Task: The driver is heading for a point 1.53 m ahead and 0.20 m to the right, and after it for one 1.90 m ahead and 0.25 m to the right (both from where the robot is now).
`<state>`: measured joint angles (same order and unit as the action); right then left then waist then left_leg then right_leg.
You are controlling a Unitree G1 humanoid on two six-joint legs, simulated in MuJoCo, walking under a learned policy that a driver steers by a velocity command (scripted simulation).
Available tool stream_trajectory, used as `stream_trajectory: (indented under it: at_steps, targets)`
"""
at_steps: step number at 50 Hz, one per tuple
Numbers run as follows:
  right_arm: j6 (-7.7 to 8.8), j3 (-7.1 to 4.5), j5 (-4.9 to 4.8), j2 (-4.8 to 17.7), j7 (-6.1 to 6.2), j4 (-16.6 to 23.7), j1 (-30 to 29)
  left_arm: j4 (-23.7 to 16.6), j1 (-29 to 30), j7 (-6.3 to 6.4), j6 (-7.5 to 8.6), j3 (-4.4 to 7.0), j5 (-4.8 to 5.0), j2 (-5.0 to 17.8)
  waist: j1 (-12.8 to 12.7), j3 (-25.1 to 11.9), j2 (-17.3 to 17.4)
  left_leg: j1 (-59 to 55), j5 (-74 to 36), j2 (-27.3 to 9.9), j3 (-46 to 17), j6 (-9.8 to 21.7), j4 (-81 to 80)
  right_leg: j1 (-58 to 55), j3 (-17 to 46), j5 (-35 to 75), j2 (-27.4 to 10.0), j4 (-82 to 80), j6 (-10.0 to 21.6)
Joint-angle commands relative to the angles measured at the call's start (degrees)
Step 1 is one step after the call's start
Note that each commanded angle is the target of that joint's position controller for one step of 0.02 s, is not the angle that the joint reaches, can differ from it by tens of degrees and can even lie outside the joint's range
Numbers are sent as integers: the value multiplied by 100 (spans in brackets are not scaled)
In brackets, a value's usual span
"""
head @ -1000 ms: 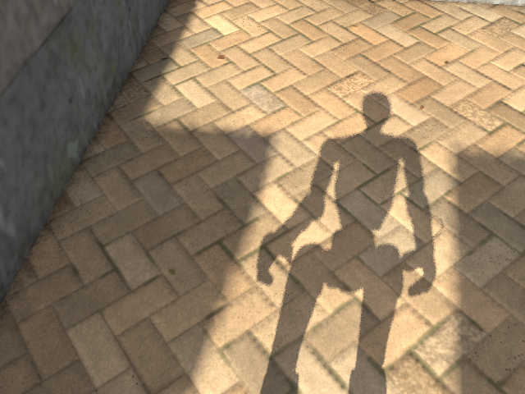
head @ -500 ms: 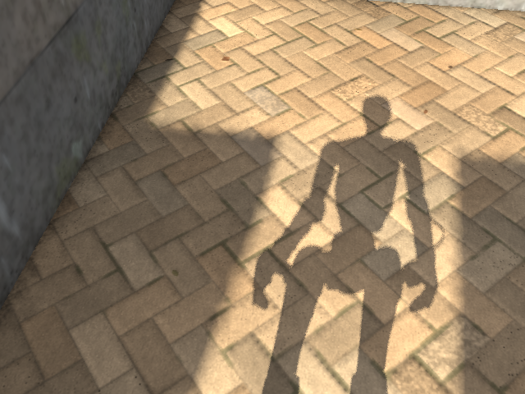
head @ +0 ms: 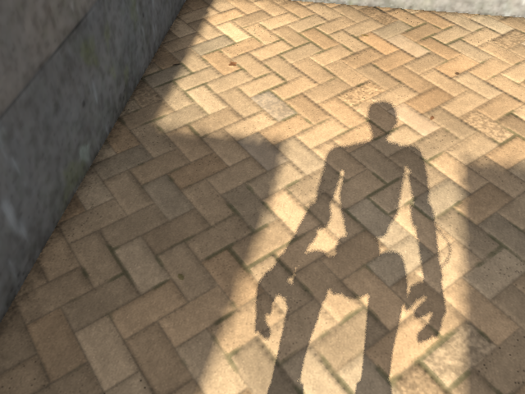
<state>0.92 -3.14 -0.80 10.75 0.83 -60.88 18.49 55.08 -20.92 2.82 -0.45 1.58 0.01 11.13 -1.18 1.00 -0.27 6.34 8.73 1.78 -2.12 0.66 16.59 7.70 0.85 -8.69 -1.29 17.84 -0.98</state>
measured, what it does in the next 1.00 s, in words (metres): walks ahead: right foot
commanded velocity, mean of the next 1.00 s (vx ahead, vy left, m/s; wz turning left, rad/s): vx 0.17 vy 0.00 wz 0.00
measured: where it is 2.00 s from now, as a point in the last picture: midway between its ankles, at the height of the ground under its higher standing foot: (267, 381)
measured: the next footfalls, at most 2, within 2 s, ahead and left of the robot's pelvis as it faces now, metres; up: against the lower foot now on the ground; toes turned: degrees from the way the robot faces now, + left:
right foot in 0.74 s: +0.26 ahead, -0.10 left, +0.00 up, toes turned -2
left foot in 1.24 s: +0.33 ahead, +0.12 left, +0.00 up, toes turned +4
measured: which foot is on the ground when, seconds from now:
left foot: down 0.00-0.74, up 0.76-1.00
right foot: down 0.00-0.44, up 0.46-0.72, down 0.74-1.00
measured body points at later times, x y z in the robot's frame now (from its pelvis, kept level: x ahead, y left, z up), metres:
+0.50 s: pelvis +0.05 +0.01 -0.01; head +0.05 +0.02 +0.44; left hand +0.06 +0.28 -0.16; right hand +0.04 -0.23 -0.16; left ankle +0.00 +0.11 -0.75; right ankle +0.01 -0.12 -0.73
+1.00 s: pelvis +0.18 -0.02 +0.00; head +0.20 -0.03 +0.45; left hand +0.23 +0.23 -0.14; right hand +0.26 -0.26 -0.15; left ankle +0.15 +0.11 -0.67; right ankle +0.22 -0.09 -0.75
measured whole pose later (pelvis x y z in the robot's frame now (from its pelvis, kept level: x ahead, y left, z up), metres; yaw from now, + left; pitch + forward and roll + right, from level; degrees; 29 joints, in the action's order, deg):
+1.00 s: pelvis +0.18 -0.02 +0.00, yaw +0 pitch +0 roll +0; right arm 1.8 -3.7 1.4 11.2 -1.9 -52.6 13.2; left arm 54.5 -16.2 -1.2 3.6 2.8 -1.0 12.1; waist -0.4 2.0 1.8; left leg 24.7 18.2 -2.5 0.3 3.5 59.5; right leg 10.8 -4.0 -6.2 3.4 16.6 5.6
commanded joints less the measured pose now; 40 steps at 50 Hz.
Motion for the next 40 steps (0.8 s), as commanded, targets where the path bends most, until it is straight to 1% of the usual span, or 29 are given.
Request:
stream_trajectory:
  at_steps: [1, 8, 9, 11, 12, 14, 16, 17, 18, 20, 21, 22, 23, 24, 25, 26, 27, 28, 29, 30, 32, 33, 34, 35, 36, 37, 38, 39, 40]
  targets:
    - [32, -92, 0, 543, 27, 66, 350, -56, -368, 23, 29, 106, -2, 533, -5, 370, 22, 347, -328, -580, -372, -63, -359, 82, 407, -280, -504, -422, 318]
    - [31, -81, 1, 503, 47, -27, 424, 109, -374, 34, 18, 102, -3, 509, -9, 388, 21, 332, -370, -582, -360, -59, -363, 70, 386, -236, -512, -445, 311]
    - [24, -56, 11, 429, 50, -56, 457, 145, -387, 32, 12, 85, -16, 466, -7, 281, 3, 292, 135, -539, -352, -58, -449, 35, 390, -671, -484, -553, 314]
    - [-13, -76, 34, 477, 62, -27, 438, 136, -280, 33, -19, 116, -35, 573, 2, 452, -22, 471, 1225, -396, -328, -22, -439, 228, 414, -1627, -382, -601, 387]
    - [-33, -104, 48, 542, 67, 13, 427, 119, -244, 34, -43, 148, -26, 662, -6, 512, -39, 597, 1810, -315, -304, 38, -295, 351, 429, -2173, -321, -520, 479]
    - [-48, -122, 67, 530, 58, 114, 383, 79, -252, 35, -77, 179, -9, 712, -49, 727, -72, 970, 2690, -208, -287, 170, 66, 559, 568, -3051, -306, -332, 693]
    - [2, -93, 102, 406, 35, 281, 153, 33, -297, 40, -60, 212, -8, 745, -151, 805, -213, 1382, 2405, -164, -266, 194, 519, 406, 958, -3043, -525, -285, 885]
    - [36, -107, 87, 347, 32, 274, 232, 25, -333, 24, -63, 289, -21, 909, -130, 612, -392, 1481, 2256, -172, -183, 227, 814, 253, 1217, -3086, -657, -218, 985]
    - [73, -76, 107, 278, 10, 345, 195, -26, -328, 3, -42, 315, -14, 931, -136, 502, -507, 1450, 1992, -120, -61, 203, 1062, 259, 1475, -3109, -812, -271, 1065]
    - [149, -67, 91, 262, -27, 383, 380, -147, -1, -36, -20, 360, -7, 992, 96, 391, -708, 894, 1731, -73, 110, 212, 1197, 774, 1660, -3224, -914, -215, 1107]
    - [175, -73, 68, 300, -31, 325, 658, -308, 386, -55, -27, 343, 10, 924, 311, 477, -449, 390, 1919, -104, -20, 281, 765, 1352, 1370, -3173, -678, 99, 979]
    - [256, -118, 145, 506, 18, 265, 1006, -509, 885, -76, -22, 317, 46, 703, 554, 756, 120, -52, 2384, -526, -645, 494, 10, 2085, 785, -2711, -295, 800, 812]
    - [319, -258, 122, 938, 24, 124, 1595, -722, 1322, -108, 19, 210, 38, 335, 858, 826, 1184, -705, 3204, -1421, -2156, 851, -837, 2963, -131, -1822, 368, 2249, 511]
    - [365, -297, 139, 1038, -4, 91, 1800, -821, 1395, -112, 88, 176, -95, 359, 888, 1058, 1358, -864, 2700, -2038, -3098, 1165, -1111, 3676, -113, -1892, 271, 3170, 503]
    - [413, -252, 138, 954, 81, 161, 1653, -865, 1443, -161, 170, 204, -156, 471, 661, 1157, 1005, -735, 1704, -2252, -3096, 1501, -1106, 3809, 36, -1789, 9, 3600, 490]
    - [434, -245, 150, 924, 115, 219, 1325, -799, 1412, -280, 256, 207, -63, 594, 549, 1089, 662, -874, 513, -2031, -2501, 1381, -942, 3771, 49, -1633, -99, 3786, 483]
    - [502, -161, 104, 688, 154, 317, 1197, -806, 1283, -302, 347, 234, -54, 537, 327, 881, 274, -839, -543, -2011, -2205, 1327, -826, 3509, 5, -1433, -150, 3771, 421]
    - [582, -124, 117, 682, 140, 351, 1081, -768, 1130, -311, 347, 250, -110, 519, 154, 633, 50, -996, -1342, -1828, -1740, 1216, -671, 3240, -38, -1273, -162, 3526, 408]
    - [575, -95, 184, 660, 95, 454, 752, -733, 1122, -354, 346, 261, -41, 603, 118, 535, 297, -1017, -1755, -1583, -1261, 1051, -635, 3035, -112, -1061, -133, 3215, 348]
    - [565, -70, 157, 599, 78, 458, 749, -739, 1219, -380, 330, 231, -21, 492, 142, 424, 522, -928, -2196, -1385, -914, 914, -519, 2700, -256, -886, -54, 2864, 308]
    - [520, 41, 96, 380, 44, 455, 616, -832, 1438, -404, 262, 155, 30, 245, 118, 303, 966, -576, -3131, -992, -321, 636, -167, 1845, -540, -481, 168, 2015, 274]
    - [517, 66, 86, 344, 45, 418, 688, -813, 1382, -380, 243, 145, 43, 229, 120, 173, 1066, -372, -3621, -929, -240, 532, 46, 1230, -641, -231, 327, 1685, 306]
    - [530, 71, 36, 432, 51, 410, 700, -698, 1082, -340, 224, 176, 34, 284, 12, 6, 1120, -201, -4093, -942, -266, 445, 339, 572, -660, 154, 459, 1460, 369]
    - [536, 83, -18, 503, 71, 413, 560, -472, 551, -287, 207, 229, 15, 397, -258, -104, 955, 33, -4141, -913, -234, 325, 719, -131, -643, 773, 499, 1045, 451]
    - [533, 108, -88, 506, 90, 455, 461, -336, 179, -222, 204, 306, -70, 616, -470, -168, 732, 337, -3795, -826, -170, 167, 1195, -749, -545, 1101, 422, 619, 525]
    - [547, 192, -160, 299, 67, 608, 469, -246, -258, -185, 226, 378, -209, 1027, -631, -493, 258, 806, -2339, -670, -105, -59, 1946, -1469, 226, 1872, -414, 429, 649]
    - [413, 256, -220, -43, 107, 617, 913, -301, -401, -169, 264, 406, -351, 1468, -413, -810, -894, 1188, 1760, -103, 411, -176, 3711, -1639, 1695, 3813, -2061, 427, 1321]
    - [149, 164, -131, 101, 178, 386, 1390, -240, -10, -268, 255, 378, -69, 1337, -221, -1003, -867, 1019, 2557, -33, 148, -171, 4611, -846, 2224, 3170, -2178, 102, 1940]
    - [71, 139, 58, 218, 166, 437, 1112, -479, 708, -328, 261, 282, 47, 985, 5, -448, -500, 1235, 2507, -195, 28, -128, 4944, -223, 1953, 2060, -1926, -210, 1882]
Keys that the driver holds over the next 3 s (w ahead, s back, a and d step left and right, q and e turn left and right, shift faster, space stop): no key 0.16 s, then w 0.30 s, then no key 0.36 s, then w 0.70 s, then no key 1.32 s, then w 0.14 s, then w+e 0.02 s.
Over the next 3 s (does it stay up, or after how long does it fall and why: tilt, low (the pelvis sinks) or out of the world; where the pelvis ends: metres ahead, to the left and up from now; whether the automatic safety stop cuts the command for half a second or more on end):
stays up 0.61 0.02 -0.01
